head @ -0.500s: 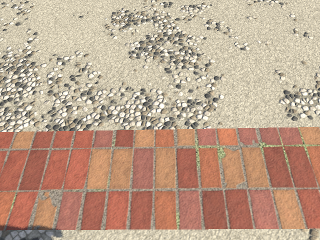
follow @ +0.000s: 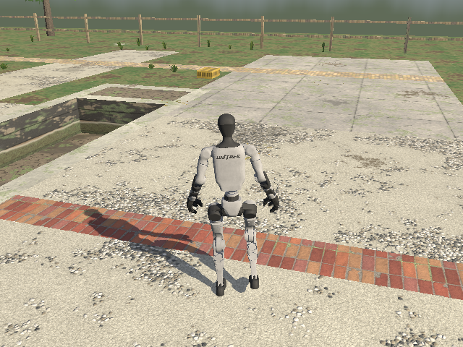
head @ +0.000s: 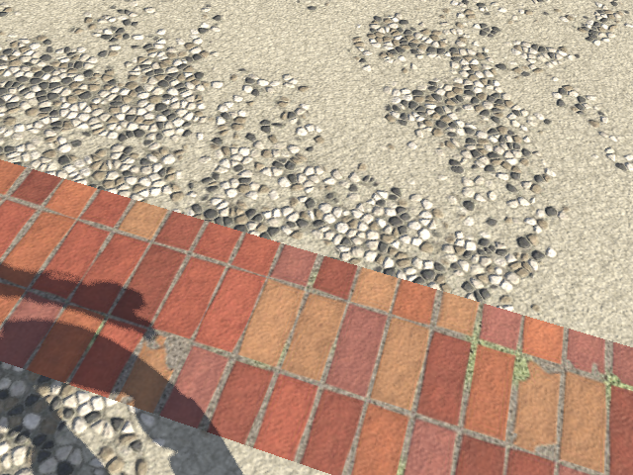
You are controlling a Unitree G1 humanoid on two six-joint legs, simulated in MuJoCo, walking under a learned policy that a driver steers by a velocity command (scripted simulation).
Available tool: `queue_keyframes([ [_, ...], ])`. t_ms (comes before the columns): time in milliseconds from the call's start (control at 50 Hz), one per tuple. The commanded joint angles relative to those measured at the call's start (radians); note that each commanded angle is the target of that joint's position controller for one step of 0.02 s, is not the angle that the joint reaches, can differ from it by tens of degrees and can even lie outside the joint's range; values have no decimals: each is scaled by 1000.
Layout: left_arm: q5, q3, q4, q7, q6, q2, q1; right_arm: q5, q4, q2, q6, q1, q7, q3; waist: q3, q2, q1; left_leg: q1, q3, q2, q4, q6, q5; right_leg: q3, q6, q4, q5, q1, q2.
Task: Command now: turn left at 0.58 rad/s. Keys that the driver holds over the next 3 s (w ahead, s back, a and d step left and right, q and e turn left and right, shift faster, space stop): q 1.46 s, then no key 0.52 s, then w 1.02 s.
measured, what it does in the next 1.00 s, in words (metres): steps on the spot, turning left: right foot, then left foot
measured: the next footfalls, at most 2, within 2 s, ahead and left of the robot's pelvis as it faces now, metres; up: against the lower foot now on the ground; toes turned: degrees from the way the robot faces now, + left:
right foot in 0.28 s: +0.09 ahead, -0.15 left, +0.00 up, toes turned +15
left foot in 0.70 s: +0.00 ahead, +0.12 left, +0.00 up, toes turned +28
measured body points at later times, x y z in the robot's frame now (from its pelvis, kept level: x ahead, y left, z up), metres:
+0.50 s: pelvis +0.02 -0.04 +0.00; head +0.06 -0.05 +0.45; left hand +0.05 +0.27 -0.10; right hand +0.25 -0.28 -0.11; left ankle -0.03 +0.09 -0.66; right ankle +0.05 -0.16 -0.74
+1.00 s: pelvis +0.00 +0.02 +0.00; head +0.02 +0.06 +0.45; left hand -0.04 +0.35 -0.11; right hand +0.29 -0.13 -0.07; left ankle -0.04 +0.10 -0.74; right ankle +0.11 -0.11 -0.68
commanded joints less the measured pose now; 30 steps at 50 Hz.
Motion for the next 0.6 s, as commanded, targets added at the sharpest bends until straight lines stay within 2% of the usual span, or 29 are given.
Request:
queue_keyframes([
  [20, -2, 13, -51, 7, -9, 62, 11, 3, -71, -173, -12, -10, -16, -39, -185, 142, 14, 217, -262, 237, -95, 177, 383, 38, 13, -102, 50, -43, 6],
  [120, -5, 9, -60, -3, -14, 65, -6, 0, -88, -188, 2, -29, -20, -40, -160, 175, -3, 140, -328, 212, -101, 167, 185, 52, 25, -275, 74, 59, 30],
  [200, -11, 10, -65, -20, -33, 78, 23, 0, -105, -184, 13, -45, -16, -34, -163, 199, -1, 146, -411, 201, -61, 156, 230, 58, 8, -404, 46, 139, 52],
  [240, -12, 12, -55, -31, -44, 80, 79, 8, -119, -179, 22, -70, -20, -29, -172, 200, 33, 143, -431, 174, -18, 126, 272, 46, -11, -564, 119, 232, 58],
  [260, -10, 17, -43, -36, -48, 89, 125, 14, -128, -172, 28, -82, -25, -24, -173, 188, 60, 108, -416, 140, 15, 90, 232, 37, -26, -693, 236, 325, 42],
  [280, 4, 31, -37, -34, -46, 145, 163, 11, -137, -135, 32, -59, -28, -14, -193, 100, 51, 0, -358, 80, 121, 37, 59, 134, -72, -735, 317, 456, -94],
  [300, 21, 45, -49, -24, -32, 230, 130, 11, -148, -82, 26, 7, -25, -4, -174, -190, -25, -217, -153, -99, 330, -26, -347, 367, -201, -744, 564, 548, -309],
  [320, 48, 35, -65, -26, -33, 192, 128, 1, -156, -168, 12, -1, -18, -28, -167, -239, 3, -295, -122, -79, 559, -68, -495, 501, -339, -769, 639, 485, -425],
  [340, 43, 21, -92, -21, -35, 144, 78, 7, -137, -224, 11, 13, -12, -48, -148, -149, -14, -293, -135, -34, 685, -83, -424, 410, -334, -759, 622, 459, -390],
  [360, 28, 13, -102, -16, -32, 110, 31, 12, -115, -219, 20, 30, -12, -54, -123, -109, -30, -294, -115, -20, 732, -99, -357, 298, -281, -746, 573, 441, -315],
  [380, 13, 8, -111, -12, -29, 94, 17, 10, -103, -196, 31, 40, -15, -51, -106, -95, -27, -310, -102, -11, 770, -116, -303, 228, -247, -742, 520, 443, -268],
  [400, 6, 3, -111, -6, -26, 90, 23, 11, -106, -168, 40, 35, -12, -43, -90, -99, -17, -323, -90, -5, 797, -131, -266, 185, -246, -746, 530, 439, -251],
  [440, 9, 4, -105, 4, -15, 101, 61, 21, -137, -130, 42, -8, -5, -29, -74, -119, 10, -329, -33, 12, 730, -150, -215, 109, -253, -767, 521, 453, -223],
  [500, 12, 15, -101, 13, -4, 134, 120, 18, -182, -107, 39, -69, 2, -14, -103, -138, 56, -318, -1, 54, 568, -166, -210, 82, -275, -765, 544, 545, -259],
  [560, 5, 29, -115, 3, 1, 174, 103, 13, -203, -96, 39, -68, 17, -3, -120, -153, 58, -184, 51, 78, 415, -150, -216, 23, -271, -761, 562, 502, -277],
  [600, -3, 34, -119, -8, 1, 186, 100, 14, -206, -112, 44, -53, 25, -8, -118, -161, 53, -115, 87, 69, 333, -131, -203, -1, -261, -748, 556, 477, -288],
])
Over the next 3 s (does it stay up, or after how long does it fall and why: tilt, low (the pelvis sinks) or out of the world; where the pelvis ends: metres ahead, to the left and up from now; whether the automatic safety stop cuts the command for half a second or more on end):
stays up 0.25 0.32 0.00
